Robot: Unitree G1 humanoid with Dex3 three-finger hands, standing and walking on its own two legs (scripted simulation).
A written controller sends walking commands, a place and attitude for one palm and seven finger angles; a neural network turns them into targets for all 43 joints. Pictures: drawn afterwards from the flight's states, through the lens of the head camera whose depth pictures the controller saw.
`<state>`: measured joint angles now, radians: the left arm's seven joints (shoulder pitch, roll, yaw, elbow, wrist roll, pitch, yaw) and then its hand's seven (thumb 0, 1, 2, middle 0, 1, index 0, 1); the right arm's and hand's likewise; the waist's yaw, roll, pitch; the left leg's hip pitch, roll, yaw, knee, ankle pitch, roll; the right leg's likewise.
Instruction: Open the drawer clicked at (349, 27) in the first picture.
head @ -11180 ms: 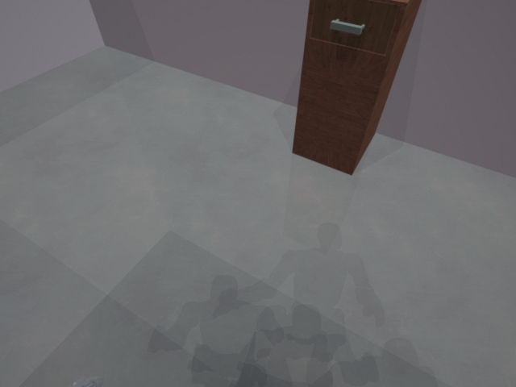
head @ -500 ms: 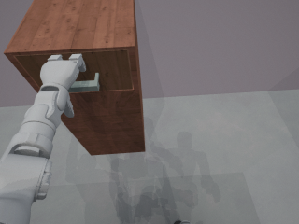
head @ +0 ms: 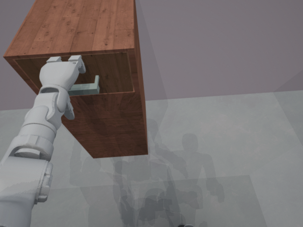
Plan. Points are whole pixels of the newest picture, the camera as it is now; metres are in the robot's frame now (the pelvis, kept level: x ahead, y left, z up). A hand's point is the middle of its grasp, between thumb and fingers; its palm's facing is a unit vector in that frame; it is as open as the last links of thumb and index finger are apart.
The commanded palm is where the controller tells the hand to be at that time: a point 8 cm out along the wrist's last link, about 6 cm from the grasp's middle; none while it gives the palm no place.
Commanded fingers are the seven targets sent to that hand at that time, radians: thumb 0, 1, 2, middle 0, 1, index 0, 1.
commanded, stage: lower the fingers behind the handle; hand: left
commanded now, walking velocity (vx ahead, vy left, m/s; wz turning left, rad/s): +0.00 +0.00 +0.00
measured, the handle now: (79, 84) +0.54 +0.23 +0.02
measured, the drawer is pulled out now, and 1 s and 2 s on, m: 0.00 0.00 0.00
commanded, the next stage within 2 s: close the thumb around the handle in 1.56 s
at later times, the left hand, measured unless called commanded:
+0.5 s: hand (73, 96) +0.47 +0.23 +0.04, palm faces -0.06 +0.01 -1.00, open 13.8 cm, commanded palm +0.46 +0.23 +0.09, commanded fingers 0.00 -0.50 0.30 -0.30 -1.20 -0.30 -1.20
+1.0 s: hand (76, 100) +0.48 +0.23 +0.01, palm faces -0.05 -0.01 -1.00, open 13.9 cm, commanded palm +0.46 +0.23 +0.06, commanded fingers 0.00 -0.50 0.30 -0.30 -1.20 -0.30 -1.20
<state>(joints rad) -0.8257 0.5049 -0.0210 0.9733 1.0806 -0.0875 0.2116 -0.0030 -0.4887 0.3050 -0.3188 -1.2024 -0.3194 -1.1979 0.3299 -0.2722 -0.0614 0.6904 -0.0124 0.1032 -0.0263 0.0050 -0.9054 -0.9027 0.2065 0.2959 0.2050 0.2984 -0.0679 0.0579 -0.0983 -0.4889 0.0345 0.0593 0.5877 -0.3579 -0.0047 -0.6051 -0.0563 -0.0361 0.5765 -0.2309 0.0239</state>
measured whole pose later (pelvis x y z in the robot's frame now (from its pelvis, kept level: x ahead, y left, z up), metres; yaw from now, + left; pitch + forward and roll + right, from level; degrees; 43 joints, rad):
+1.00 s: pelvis -0.01 +0.01 -0.02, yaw -1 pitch +20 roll +0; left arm -0.85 0.51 -0.01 1.09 1.11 -0.10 0.33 0.00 -0.49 0.31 -0.29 -1.20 -0.30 -1.19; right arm 0.36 -0.28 -0.06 0.73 -0.04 0.08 -0.01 0.00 -0.91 -0.90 0.21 0.30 0.21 0.30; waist -0.11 0.05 -0.13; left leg -0.69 0.04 0.06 0.75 -0.41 0.01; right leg -0.79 -0.06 -0.02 0.70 -0.26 0.03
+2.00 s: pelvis -0.01 +0.01 -0.02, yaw +0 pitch +21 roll -1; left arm -0.83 0.50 0.00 1.07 1.11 -0.09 0.33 0.00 0.00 0.52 -0.32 -1.23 -0.33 -1.24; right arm 0.34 -0.28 -0.06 0.73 -0.04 0.08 0.00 0.00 -0.91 -0.90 0.21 0.30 0.21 0.30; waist -0.11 0.06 -0.13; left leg -0.73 0.04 0.06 0.79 -0.44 0.01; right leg -0.83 -0.06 -0.02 0.74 -0.28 0.03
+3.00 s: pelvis +0.01 +0.01 -0.01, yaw +0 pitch +18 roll -1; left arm -0.59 0.39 -0.07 0.81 1.09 -0.01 0.36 0.00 0.68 0.81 -0.28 -1.32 -0.30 -1.31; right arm 0.28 -0.26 -0.07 0.71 -0.03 0.09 0.00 0.00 -0.91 -0.90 0.21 0.30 0.20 0.30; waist -0.04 0.06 -0.13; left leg -0.58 0.03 0.04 0.70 -0.44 0.00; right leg -0.69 -0.06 -0.04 0.67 -0.30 0.04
